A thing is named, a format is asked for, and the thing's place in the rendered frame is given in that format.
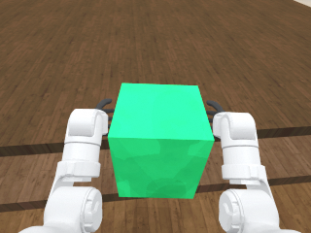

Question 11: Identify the left robot hand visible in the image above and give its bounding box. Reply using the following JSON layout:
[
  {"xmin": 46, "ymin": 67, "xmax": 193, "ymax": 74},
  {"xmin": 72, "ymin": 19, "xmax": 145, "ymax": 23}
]
[{"xmin": 94, "ymin": 98, "xmax": 115, "ymax": 137}]

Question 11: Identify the robot left upper arm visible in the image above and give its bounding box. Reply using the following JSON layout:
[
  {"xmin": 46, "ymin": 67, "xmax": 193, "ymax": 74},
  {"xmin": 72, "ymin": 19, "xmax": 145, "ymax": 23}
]
[{"xmin": 18, "ymin": 186, "xmax": 103, "ymax": 233}]

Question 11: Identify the right robot hand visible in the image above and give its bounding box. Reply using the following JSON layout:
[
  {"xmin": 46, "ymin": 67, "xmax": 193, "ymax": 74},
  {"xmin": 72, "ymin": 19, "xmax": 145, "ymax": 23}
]
[{"xmin": 205, "ymin": 100, "xmax": 225, "ymax": 139}]

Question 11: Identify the carton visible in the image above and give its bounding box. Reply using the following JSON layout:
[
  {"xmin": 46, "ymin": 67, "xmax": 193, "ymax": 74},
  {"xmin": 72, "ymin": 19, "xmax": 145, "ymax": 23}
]
[{"xmin": 108, "ymin": 83, "xmax": 215, "ymax": 199}]

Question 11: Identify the robot right upper arm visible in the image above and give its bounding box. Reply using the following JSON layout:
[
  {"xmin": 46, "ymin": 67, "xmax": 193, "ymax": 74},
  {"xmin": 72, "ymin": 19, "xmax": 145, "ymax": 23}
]
[{"xmin": 219, "ymin": 188, "xmax": 301, "ymax": 233}]

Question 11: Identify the right robot forearm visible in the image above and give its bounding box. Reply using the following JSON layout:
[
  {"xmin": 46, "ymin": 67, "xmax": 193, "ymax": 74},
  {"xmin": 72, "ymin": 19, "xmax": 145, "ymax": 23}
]
[{"xmin": 212, "ymin": 112, "xmax": 280, "ymax": 224}]

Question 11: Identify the left robot forearm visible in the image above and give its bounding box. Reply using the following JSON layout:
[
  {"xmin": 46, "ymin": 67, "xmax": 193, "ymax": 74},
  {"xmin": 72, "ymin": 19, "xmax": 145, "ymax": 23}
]
[{"xmin": 43, "ymin": 109, "xmax": 109, "ymax": 223}]

